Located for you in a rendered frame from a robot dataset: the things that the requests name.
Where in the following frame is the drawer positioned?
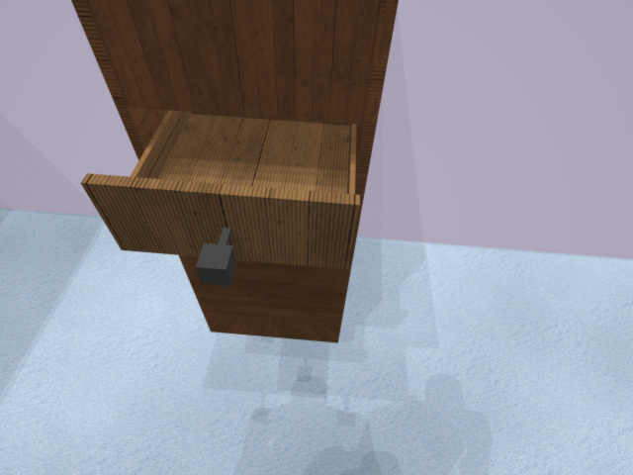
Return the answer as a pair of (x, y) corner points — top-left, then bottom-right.
(81, 110), (360, 269)

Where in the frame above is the cabinet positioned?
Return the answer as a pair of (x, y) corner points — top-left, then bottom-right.
(71, 0), (399, 343)

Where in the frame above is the handle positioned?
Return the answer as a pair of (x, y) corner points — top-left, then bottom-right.
(196, 228), (236, 286)

